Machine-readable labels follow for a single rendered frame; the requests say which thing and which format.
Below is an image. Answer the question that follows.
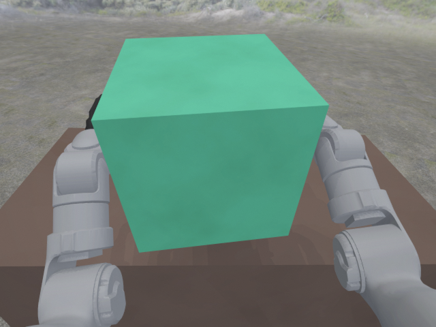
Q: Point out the carton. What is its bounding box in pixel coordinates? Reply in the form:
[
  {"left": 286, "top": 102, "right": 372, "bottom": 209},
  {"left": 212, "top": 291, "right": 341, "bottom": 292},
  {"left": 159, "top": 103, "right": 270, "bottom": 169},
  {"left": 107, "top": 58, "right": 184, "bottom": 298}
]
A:
[{"left": 91, "top": 34, "right": 329, "bottom": 253}]

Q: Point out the left robot forearm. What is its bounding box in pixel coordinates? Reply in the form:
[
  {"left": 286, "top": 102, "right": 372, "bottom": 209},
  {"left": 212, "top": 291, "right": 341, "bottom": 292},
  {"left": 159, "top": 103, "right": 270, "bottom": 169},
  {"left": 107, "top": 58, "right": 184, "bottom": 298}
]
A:
[{"left": 38, "top": 129, "right": 114, "bottom": 323}]

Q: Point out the pedestal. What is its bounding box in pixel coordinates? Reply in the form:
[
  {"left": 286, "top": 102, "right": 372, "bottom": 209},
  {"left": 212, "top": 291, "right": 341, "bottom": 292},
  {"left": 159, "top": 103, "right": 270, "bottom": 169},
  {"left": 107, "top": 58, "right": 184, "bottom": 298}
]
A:
[{"left": 0, "top": 127, "right": 436, "bottom": 327}]

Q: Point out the robot right upper arm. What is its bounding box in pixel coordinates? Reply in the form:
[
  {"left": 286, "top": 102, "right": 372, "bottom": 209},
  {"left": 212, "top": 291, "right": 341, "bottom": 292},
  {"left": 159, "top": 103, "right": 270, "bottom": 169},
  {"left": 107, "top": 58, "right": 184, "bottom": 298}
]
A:
[{"left": 332, "top": 224, "right": 436, "bottom": 327}]

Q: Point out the robot left upper arm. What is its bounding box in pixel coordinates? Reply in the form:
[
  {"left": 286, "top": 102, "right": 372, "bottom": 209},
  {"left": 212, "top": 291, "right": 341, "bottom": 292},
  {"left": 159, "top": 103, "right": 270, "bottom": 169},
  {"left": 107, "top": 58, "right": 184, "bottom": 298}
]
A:
[{"left": 27, "top": 262, "right": 126, "bottom": 327}]

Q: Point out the right robot forearm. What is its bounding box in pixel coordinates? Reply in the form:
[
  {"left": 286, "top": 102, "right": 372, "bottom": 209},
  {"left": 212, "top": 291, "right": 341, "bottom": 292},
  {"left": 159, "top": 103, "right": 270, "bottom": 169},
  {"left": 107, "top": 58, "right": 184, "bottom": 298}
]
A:
[{"left": 313, "top": 115, "right": 421, "bottom": 278}]

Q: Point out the robot left hand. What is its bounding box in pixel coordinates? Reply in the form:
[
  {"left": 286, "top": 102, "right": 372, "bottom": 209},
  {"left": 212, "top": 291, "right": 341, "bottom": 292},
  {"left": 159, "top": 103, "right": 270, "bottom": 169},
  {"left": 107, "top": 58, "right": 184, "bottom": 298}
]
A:
[{"left": 85, "top": 94, "right": 102, "bottom": 130}]

